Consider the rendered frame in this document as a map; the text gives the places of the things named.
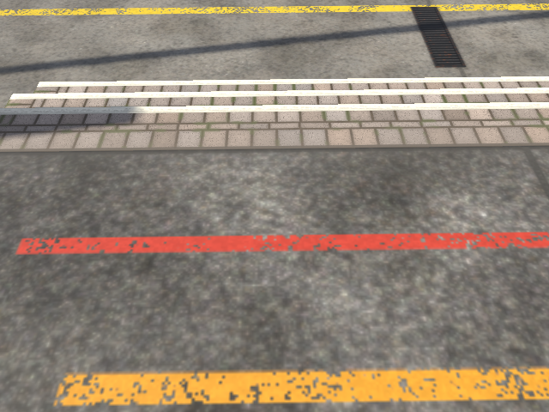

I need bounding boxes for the stairs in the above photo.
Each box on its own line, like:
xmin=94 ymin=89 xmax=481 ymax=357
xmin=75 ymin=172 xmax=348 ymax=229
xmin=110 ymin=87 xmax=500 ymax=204
xmin=4 ymin=76 xmax=549 ymax=108

